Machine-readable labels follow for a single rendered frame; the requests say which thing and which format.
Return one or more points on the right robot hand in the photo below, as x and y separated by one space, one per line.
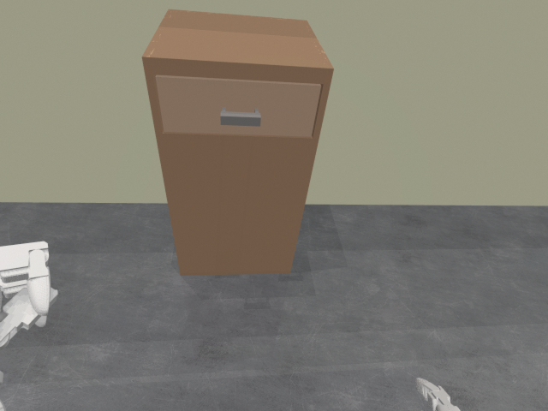
437 397

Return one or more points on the drawer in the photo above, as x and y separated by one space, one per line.
194 105

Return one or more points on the cabinet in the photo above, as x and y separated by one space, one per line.
236 201

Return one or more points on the left robot hand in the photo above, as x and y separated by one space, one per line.
24 277

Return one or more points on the handle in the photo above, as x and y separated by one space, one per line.
240 118

